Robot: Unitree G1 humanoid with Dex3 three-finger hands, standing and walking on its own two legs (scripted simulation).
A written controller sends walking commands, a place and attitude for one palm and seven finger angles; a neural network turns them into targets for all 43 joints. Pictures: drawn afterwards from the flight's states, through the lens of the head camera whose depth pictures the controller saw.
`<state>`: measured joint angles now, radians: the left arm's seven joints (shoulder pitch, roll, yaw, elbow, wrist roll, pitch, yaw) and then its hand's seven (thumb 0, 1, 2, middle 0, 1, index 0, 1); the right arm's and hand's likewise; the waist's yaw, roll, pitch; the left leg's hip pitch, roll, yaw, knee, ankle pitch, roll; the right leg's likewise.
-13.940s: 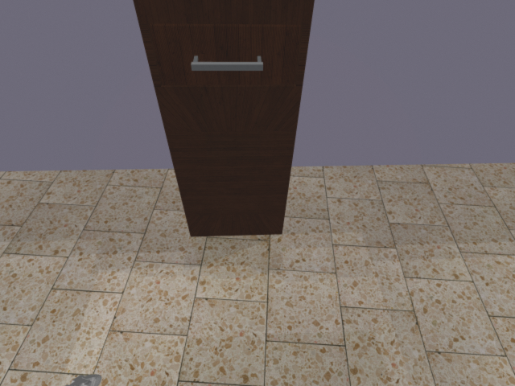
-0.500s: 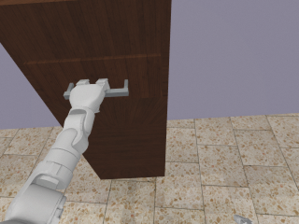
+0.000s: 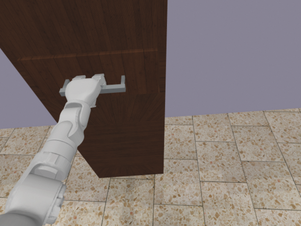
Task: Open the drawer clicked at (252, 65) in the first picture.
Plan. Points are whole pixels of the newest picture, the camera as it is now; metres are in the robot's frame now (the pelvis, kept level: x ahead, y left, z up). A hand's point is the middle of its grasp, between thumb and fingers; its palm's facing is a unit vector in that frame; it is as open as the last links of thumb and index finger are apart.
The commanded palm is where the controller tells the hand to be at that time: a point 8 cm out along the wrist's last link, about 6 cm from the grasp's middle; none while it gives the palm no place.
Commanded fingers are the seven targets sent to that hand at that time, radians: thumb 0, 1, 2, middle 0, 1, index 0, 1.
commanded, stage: pull the drawer open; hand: left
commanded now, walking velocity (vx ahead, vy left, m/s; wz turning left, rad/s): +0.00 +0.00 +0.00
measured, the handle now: (94, 85) +0.49 +0.17 +0.11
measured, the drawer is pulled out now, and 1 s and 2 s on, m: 0.01 0.05 0.14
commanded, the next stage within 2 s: none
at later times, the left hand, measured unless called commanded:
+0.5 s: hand (87, 117) +0.39 +0.17 +0.08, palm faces +0.04 -0.10 -0.99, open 5.5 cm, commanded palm +0.37 +0.19 +0.15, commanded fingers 0.00 0.90 0.90 -0.40 -1.35 -0.40 -1.35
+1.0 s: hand (86, 117) +0.39 +0.18 +0.09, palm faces +0.02 -0.08 -1.00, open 5.4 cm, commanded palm +0.34 +0.18 +0.15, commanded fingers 0.00 0.90 0.90 -0.40 -1.35 -0.40 -1.35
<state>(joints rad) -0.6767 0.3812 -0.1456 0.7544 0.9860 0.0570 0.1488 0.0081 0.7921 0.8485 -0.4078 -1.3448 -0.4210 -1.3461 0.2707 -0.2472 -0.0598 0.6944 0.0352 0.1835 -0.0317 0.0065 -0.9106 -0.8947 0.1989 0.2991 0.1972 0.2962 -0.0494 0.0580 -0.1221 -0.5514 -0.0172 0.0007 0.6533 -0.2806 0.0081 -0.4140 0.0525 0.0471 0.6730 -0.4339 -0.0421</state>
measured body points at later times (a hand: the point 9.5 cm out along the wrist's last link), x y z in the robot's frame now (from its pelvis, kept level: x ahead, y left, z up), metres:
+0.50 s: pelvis +0.02 +0.01 +0.01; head +0.03 -0.02 +0.45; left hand +0.38 +0.18 +0.14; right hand +0.17 -0.24 -0.11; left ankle +0.02 +0.12 -0.72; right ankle -0.07 -0.10 -0.72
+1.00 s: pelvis +0.00 +0.00 +0.00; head +0.02 -0.04 +0.45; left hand +0.38 +0.18 +0.14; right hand +0.13 -0.26 -0.13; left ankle +0.02 +0.12 -0.72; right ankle -0.07 -0.10 -0.72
